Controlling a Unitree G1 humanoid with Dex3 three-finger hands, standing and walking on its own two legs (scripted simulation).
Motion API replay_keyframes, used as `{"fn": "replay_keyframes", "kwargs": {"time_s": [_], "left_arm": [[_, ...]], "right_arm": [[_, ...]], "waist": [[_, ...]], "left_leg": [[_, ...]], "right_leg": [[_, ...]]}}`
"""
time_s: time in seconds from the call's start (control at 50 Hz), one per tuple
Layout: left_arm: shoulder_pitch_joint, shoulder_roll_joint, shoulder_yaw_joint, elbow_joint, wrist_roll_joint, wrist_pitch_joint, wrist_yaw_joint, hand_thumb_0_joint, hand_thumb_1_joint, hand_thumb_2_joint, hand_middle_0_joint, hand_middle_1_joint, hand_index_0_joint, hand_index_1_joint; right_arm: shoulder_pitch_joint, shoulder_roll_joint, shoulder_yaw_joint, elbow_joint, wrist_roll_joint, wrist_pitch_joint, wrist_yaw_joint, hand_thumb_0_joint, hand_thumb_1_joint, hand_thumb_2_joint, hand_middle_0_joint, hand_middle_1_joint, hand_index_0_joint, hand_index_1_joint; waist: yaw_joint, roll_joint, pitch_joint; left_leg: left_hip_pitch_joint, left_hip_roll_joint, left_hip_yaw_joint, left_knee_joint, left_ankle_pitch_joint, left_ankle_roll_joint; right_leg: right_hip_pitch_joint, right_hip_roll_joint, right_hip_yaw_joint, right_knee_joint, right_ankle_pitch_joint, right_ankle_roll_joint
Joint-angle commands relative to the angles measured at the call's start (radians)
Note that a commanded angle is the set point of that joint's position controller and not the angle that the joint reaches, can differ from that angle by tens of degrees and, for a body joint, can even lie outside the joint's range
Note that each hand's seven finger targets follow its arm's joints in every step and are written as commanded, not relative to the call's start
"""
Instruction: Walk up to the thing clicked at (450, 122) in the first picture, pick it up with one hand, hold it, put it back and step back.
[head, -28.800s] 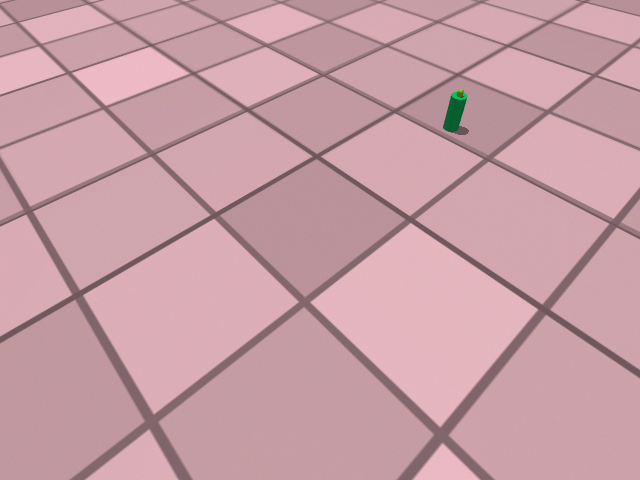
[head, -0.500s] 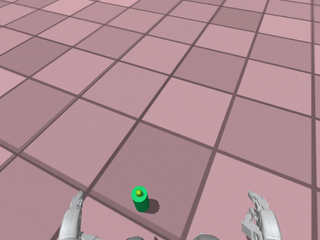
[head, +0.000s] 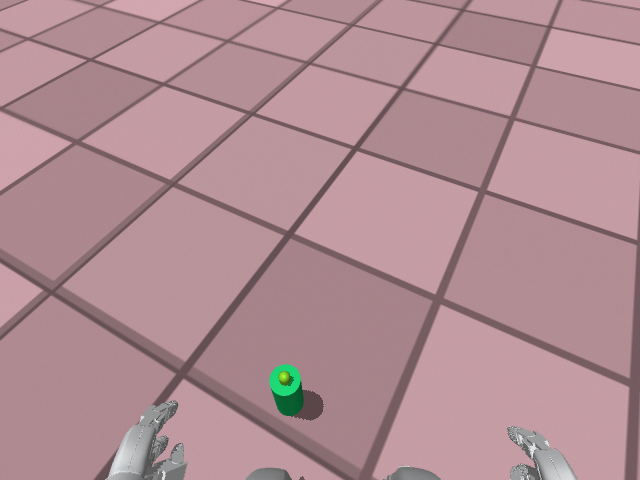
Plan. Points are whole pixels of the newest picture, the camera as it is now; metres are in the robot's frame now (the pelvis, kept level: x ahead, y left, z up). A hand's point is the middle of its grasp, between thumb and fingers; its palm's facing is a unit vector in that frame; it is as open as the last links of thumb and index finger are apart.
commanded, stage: stand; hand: left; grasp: from the side
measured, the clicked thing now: (287, 389) +0.41 +0.13 -0.62
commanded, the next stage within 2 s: step back in 1.96 s
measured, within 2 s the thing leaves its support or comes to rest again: neither
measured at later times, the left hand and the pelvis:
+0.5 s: hand out of the picture +0.04 +0.24 -0.12, palm faces +0.02 -0.94 -0.35, open 7.4 cm; pelvis +0.00 +0.00 +0.04, yaw +1 degrees
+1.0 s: hand out of the picture +0.04 +0.24 -0.12, palm faces +0.01 -0.94 -0.35, open 7.4 cm; pelvis +0.00 -0.01 +0.04, yaw +1 degrees
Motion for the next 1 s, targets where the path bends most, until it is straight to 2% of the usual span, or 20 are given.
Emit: {"fn": "replay_keyframes", "kwargs": {"time_s": [0.0, 0.04, 0.1, 0.14, 0.2, 0.26, 0.3, 0.4, 0.46, 0.52, 0.64, 0.74, 0.8, 0.86, 0.94, 0.98], "left_arm": [[-0.051, 0.151, 0.07, 0.049, -0.011, -0.067, 0.002, 0.0, 0.9, 0.9, -0.2, -0.3, -0.2, -0.301], [-0.045, 0.158, 0.07, 0.119, -0.01, -0.077, 0.002, 0.0, 0.9, 0.9, -0.2, -0.3, -0.2, -0.301], [-0.07, 0.172, 0.068, 0.195, -0.018, -0.083, 0.007, 0.0, 0.9, 0.9, -0.2, -0.3, -0.2, -0.301], [-0.064, 0.18, 0.066, 0.247, -0.024, -0.081, 0.011, 0.0, 0.9, 0.9, -0.2, -0.3, -0.2, -0.301], [-0.071, 0.191, 0.06, 0.32, -0.028, -0.078, 0.014, 0.0, 0.9, 0.9, -0.2, -0.3, -0.2, -0.301], [-0.087, 0.2, 0.052, 0.375, -0.031, -0.077, 0.013, 0.0, 0.9, 0.9, -0.2, -0.3, -0.2, -0.301], [-0.092, 0.206, 0.05, 0.409, -0.031, -0.071, 0.012, 0.0, 0.9, 0.9, -0.2, -0.3, -0.2, -0.301], [-0.101, 0.219, 0.046, 0.482, -0.028, -0.068, 0.007, 0.0, 0.9, 0.9, -0.2, -0.3, -0.2, -0.301], [-0.123, 0.218, 0.046, 0.503, -0.031, -0.069, 0.003, 0.0, 0.9, 0.9, -0.2, -0.3, -0.2, -0.301], [-0.128, 0.22, 0.046, 0.521, -0.032, -0.074, 0.001, 0.0, 0.9, 0.9, -0.2, -0.3, -0.2, -0.301], [-0.147, 0.227, 0.046, 0.544, -0.03, -0.076, 0.002, 0.0, 0.9, 0.9, -0.2, -0.3, -0.2, -0.301], [-0.15, 0.232, 0.045, 0.555, -0.033, -0.07, -0.002, 0.0, 0.9, 0.9, -0.2, -0.3, -0.2, -0.301], [-0.152, 0.239, 0.047, 0.561, -0.033, -0.067, -0.003, 0.0, 0.9, 0.9, -0.2, -0.3, -0.2, -0.301], [-0.155, 0.234, 0.044, 0.562, -0.035, -0.071, -0.004, 0.0, 0.9, 0.9, -0.2, -0.3, -0.2, -0.301], [-0.164, 0.23, 0.046, 0.567, -0.04, -0.075, -0.002, 0.0, 0.9, 0.9, -0.2, -0.3, -0.2, -0.301], [-0.164, 0.232, 0.046, 0.57, -0.042, -0.076, -0.003, 0.0, 0.9, 0.9, -0.2, -0.3, -0.2, -0.301]], "right_arm": [[-0.049, -0.185, -0.076, -0.047, 0.004, -0.027, 0.004, 0.0, -0.9, -0.9, 0.2, 0.3, 0.2, 0.3], [-0.05, -0.18, -0.075, -0.015, 0.009, -0.021, 0.006, 0.0, -0.9, -0.9, 0.2, 0.3, 0.2, 0.3], [-0.02, -0.185, -0.07, 0.038, 0.017, -0.016, 0.004, 0.0, -0.9, -0.9, 0.2, 0.3, 0.2, 0.3], [-0.017, -0.197, -0.071, 0.069, 0.022, -0.012, 0.002, 0.0, -0.9, -0.9, 0.2, 0.3, 0.2, 0.3], [-0.018, -0.198, -0.064, 0.117, 0.028, -0.002, 0.0, 0.0, -0.9, -0.9, 0.2, 0.3, 0.2, 0.3], [-0.019, -0.21, -0.057, 0.16, 0.034, 0.004, 0.0, 0.0, -0.9, -0.9, 0.2, 0.3, 0.2, 0.3], [-0.043, -0.217, -0.055, 0.181, 0.036, 0.008, 0.0, 0.0, -0.9, -0.9, 0.2, 0.3, 0.2, 0.3], [-0.045, -0.221, -0.052, 0.229, 0.038, 0.014, 0.003, 0.0, -0.9, -0.9, 0.2, 0.3, 0.2, 0.3], [-0.045, -0.217, -0.048, 0.249, 0.037, 0.015, 0.005, 0.0, -0.9, -0.9, 0.2, 0.3, 0.2, 0.3], [-0.049, -0.216, -0.046, 0.261, 0.037, 0.013, 0.006, 0.0, -0.9, -0.9, 0.2, 0.3, 0.2, 0.3], [-0.055, -0.217, -0.044, 0.277, 0.04, 0.016, 0.008, 0.0, -0.9, -0.9, 0.2, 0.3, 0.2, 0.3], [-0.054, -0.222, -0.04, 0.288, 0.04, 0.018, 0.009, 0.0, -0.9, -0.9, 0.2, 0.3, 0.2, 0.3], [-0.054, -0.23, -0.042, 0.289, 0.041, 0.018, 0.009, 0.0, -0.9, -0.9, 0.2, 0.3, 0.2, 0.3], [-0.052, -0.228, -0.038, 0.291, 0.042, 0.015, 0.01, 0.0, -0.9, -0.9, 0.2, 0.3, 0.2, 0.3], [-0.06, -0.232, -0.033, 0.292, 0.043, 0.009, 0.007, 0.0, -0.9, -0.9, 0.2, 0.3, 0.2, 0.3], [-0.062, -0.231, -0.03, 0.296, 0.043, 0.008, 0.005, 0.0, -0.9, -0.9, 0.2, 0.3, 0.2, 0.3]], "waist": [[0.008, 0.074, -0.068], [0.012, 0.058, -0.069], [-0.007, 0.044, -0.07], [-0.005, 0.04, -0.085], [-0.009, 0.019, -0.056], [-0.012, 0.026, -0.027], [-0.004, 0.032, 0.002], [-0.003, 0.023, 0.042], [-0.005, 0.033, 0.052], [-0.003, 0.024, 0.046], [-0.004, 0.01, 0.034], [-0.004, 0.03, 0.065], [-0.004, 0.022, 0.054], [-0.003, 0.017, 0.027], [-0.007, 0.03, -0.009], [-0.003, 0.027, -0.01]], "left_leg": [[0.031, 0.059, -0.114, -0.28, 0.185, 0.075], [0.055, 0.056, -0.105, -0.29, 0.231, 0.066], [0.12, 0.053, -0.09, -0.308, 0.334, 0.056], [0.158, 0.062, -0.094, -0.322, 0.392, 0.055], [0.193, 0.063, -0.088, -0.36, 0.397, 0.046], [0.201, 0.068, -0.092, -0.412, 0.366, 0.04], [0.208, 0.074, -0.104, -0.46, 0.317, 0.036], [0.203, 0.076, -0.108, -0.528, 0.226, 0.032], [0.188, 0.074, -0.105, -0.545, 0.211, 0.029], [0.206, 0.077, -0.102, -0.545, 0.24, 0.029], [0.228, 0.082, -0.098, -0.541, 0.261, 0.028], [0.199, 0.078, -0.096, -0.555, 0.194, 0.026], [0.204, 0.079, -0.099, -0.556, 0.186, 0.025], [0.226, 0.086, -0.096, -0.546, 0.249, 0.028], [0.254, 0.095, -0.089, -0.543, 0.346, 0.03], [0.265, 0.098, -0.087, -0.549, 0.372, 0.028]], "right_leg": [[0.15, -0.022, 0.061, -0.186, 0.148, -0.057], [0.195, -0.034, 0.065, -0.224, 0.191, -0.057], [0.233, -0.055, 0.079, -0.269, 0.297, -0.056], [0.273, -0.059, 0.072, -0.289, 0.345, -0.053], [0.3, -0.074, 0.081, -0.352, 0.357, -0.052], [0.325, -0.074, 0.078, -0.401, 0.319, -0.041], [0.317, -0.067, 0.068, -0.43, 0.241, -0.036], [0.329, -0.066, 0.069, -0.488, 0.156, -0.028], [0.346, -0.07, 0.076, -0.505, 0.152, -0.027], [0.356, -0.076, 0.081, -0.521, 0.176, -0.022], [0.352, -0.081, 0.084, -0.548, 0.158, -0.02], [0.336, -0.076, 0.085, -0.558, 0.104, -0.019], [0.328, -0.075, 0.09, -0.56, 0.088, -0.022], [0.35, -0.082, 0.094, -0.559, 0.14, -0.023], [0.389, -0.087, 0.088, -0.541, 0.294, -0.026], [0.399, -0.087, 0.08, -0.532, 0.333, -0.026]]}}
